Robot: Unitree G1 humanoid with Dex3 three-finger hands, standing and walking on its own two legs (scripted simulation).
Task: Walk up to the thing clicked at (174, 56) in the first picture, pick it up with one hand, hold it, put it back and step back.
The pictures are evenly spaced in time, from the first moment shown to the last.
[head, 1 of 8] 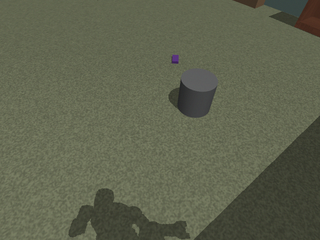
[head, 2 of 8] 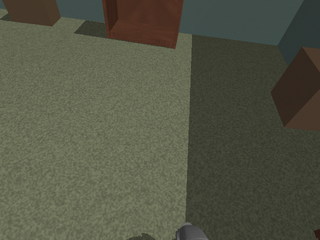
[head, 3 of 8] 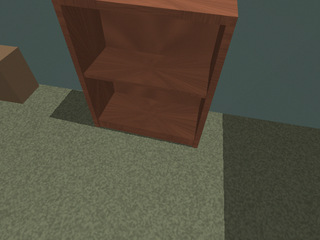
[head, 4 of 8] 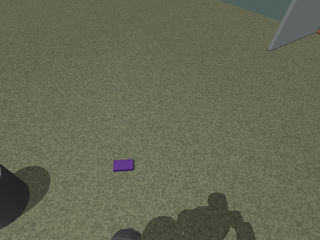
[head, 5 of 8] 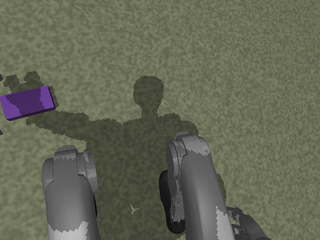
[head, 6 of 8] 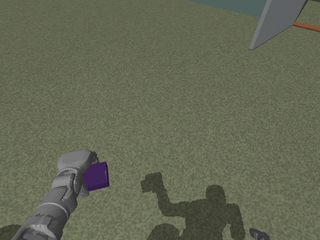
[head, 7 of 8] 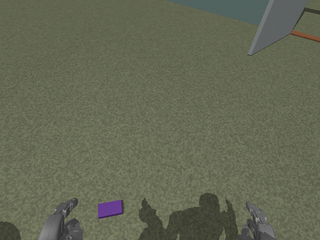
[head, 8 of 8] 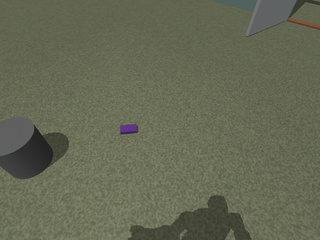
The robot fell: no
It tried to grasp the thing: yes
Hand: left
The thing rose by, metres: 0.68
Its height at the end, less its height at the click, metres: +0.00
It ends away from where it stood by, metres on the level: 0.02
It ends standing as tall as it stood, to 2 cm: yes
